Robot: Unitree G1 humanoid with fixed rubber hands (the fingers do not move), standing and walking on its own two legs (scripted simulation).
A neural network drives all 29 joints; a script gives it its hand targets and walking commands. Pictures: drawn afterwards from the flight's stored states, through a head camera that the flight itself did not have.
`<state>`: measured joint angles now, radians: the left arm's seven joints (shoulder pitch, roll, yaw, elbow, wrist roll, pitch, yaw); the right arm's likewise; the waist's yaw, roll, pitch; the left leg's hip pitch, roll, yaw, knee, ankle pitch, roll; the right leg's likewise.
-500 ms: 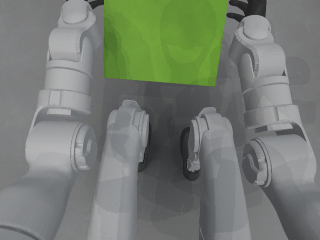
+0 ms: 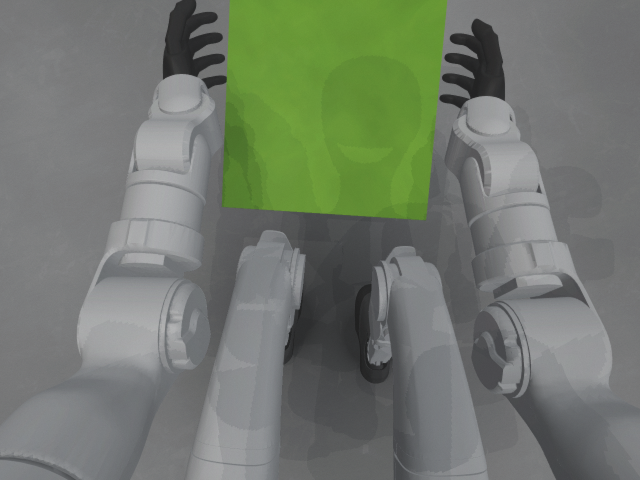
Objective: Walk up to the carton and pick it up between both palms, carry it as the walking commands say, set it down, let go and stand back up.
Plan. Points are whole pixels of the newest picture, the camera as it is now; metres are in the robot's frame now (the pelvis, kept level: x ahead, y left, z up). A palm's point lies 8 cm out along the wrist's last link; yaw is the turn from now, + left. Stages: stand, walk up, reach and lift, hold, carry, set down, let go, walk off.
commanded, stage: reach and lift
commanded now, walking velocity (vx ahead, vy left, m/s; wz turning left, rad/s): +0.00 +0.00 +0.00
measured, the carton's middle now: (329, 101) +0.53 +0.04 -0.16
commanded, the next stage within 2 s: none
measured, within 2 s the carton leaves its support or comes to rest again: neither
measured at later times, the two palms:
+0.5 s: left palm (135, 46) +0.48 +0.20 +0.04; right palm (530, 63) +0.49 -0.11 +0.04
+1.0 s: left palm out of the picture +0.46 +0.20 +0.12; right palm (607, 10) +0.48 -0.11 +0.12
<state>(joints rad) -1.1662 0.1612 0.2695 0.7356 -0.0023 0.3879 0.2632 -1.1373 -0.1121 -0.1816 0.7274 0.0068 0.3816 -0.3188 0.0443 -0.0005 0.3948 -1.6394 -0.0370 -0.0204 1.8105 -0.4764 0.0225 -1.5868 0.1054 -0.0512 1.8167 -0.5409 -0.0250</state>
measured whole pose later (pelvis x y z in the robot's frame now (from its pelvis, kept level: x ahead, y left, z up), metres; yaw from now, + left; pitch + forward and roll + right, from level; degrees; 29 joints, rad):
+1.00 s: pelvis +0.07 +0.01 +0.14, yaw +1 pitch +22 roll -3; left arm -0.73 0.02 0.28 0.82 0.08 0.34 0.23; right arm -0.72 0.02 -0.29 0.82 -0.09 0.32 -0.20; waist 0.04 0.00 -0.15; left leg -1.26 -0.05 -0.05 1.32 -0.45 0.03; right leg -1.19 0.10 -0.02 1.30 -0.50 -0.03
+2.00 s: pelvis +0.12 +0.01 +0.24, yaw +4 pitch +3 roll -2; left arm -0.52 -0.04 0.28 0.70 0.12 0.45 0.19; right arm -0.49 0.10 -0.31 0.65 -0.18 0.47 -0.13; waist 0.01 0.00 -0.13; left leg -0.51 -0.06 -0.07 0.78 -0.32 0.04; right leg -0.44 0.07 0.02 0.74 -0.36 -0.03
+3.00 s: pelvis +0.11 +0.02 +0.27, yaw +4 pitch -5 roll -2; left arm -0.55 -0.08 0.36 0.65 0.22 0.66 0.18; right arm -0.53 0.12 -0.35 0.66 -0.27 0.64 -0.11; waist -0.01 0.00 -0.05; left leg -0.25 -0.06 -0.07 0.58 -0.23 0.05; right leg -0.16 0.06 0.03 0.51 -0.26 -0.02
